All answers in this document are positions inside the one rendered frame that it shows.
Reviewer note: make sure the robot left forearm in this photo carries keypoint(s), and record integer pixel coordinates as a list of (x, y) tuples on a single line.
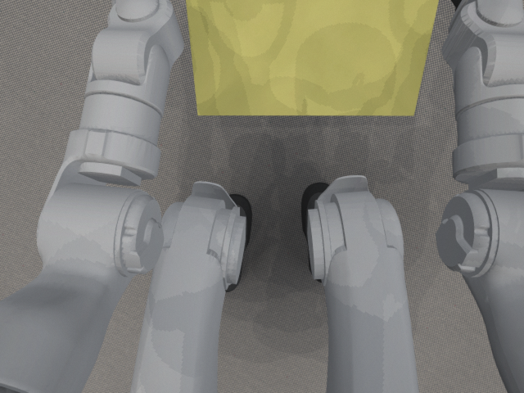
[(124, 99)]

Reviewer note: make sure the robot right forearm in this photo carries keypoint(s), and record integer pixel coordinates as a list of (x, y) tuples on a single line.
[(485, 50)]

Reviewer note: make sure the robot right thigh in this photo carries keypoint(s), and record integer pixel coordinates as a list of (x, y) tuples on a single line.
[(370, 340)]

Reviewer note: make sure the left robot upper arm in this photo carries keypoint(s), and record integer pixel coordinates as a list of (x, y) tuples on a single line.
[(93, 240)]

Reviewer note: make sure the carton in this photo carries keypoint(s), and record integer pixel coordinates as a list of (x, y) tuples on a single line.
[(309, 57)]

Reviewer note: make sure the left robot foot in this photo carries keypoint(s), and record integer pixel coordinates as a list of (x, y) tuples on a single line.
[(245, 210)]

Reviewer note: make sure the right robot upper arm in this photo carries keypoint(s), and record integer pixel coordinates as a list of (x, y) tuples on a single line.
[(481, 235)]

